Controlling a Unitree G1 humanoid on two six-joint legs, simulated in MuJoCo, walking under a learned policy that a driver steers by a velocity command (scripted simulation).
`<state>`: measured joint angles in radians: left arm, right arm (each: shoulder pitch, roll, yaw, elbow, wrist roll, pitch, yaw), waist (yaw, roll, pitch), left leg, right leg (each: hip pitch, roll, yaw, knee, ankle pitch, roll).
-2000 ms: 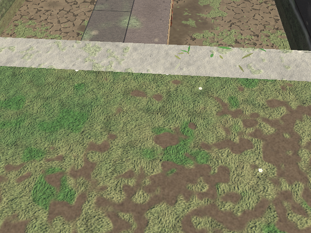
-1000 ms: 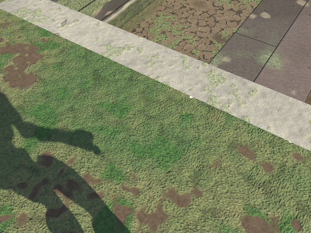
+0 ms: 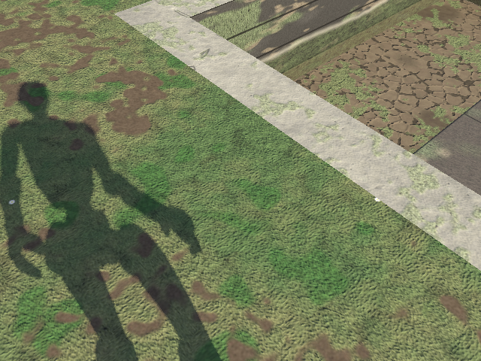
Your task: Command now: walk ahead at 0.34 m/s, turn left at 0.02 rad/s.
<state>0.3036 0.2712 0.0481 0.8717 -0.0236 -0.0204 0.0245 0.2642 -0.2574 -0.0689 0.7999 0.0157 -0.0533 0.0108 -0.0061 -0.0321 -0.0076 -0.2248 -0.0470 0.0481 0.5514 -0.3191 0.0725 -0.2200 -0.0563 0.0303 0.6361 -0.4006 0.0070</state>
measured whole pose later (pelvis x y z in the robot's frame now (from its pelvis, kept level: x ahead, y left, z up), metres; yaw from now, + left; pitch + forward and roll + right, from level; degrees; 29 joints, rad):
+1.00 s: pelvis +0.41 -0.05 +0.00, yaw -13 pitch +2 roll -1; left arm 0.24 0.33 0.07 0.79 -0.02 0.01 0.03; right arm 0.05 -0.26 -0.04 0.72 -0.02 -0.04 -0.02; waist 0.05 -0.02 0.05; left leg -0.41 0.00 -0.01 0.48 -0.11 0.02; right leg -0.39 0.08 0.10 1.02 -0.57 0.02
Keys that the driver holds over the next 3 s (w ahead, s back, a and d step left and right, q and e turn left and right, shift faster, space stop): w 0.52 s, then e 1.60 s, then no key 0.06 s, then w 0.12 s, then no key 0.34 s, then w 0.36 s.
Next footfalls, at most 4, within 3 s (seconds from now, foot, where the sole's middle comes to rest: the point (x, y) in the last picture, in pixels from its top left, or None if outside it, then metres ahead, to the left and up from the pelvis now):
0.42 right None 0.36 -0.15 -0.77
0.90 left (232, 350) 0.57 0.03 -0.77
1.32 right None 0.42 -0.19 -0.77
1.84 left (253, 355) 0.55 -0.02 -0.77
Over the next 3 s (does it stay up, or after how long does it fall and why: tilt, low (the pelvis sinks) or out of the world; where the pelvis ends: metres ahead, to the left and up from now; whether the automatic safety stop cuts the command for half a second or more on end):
stays up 0.45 -0.26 0.00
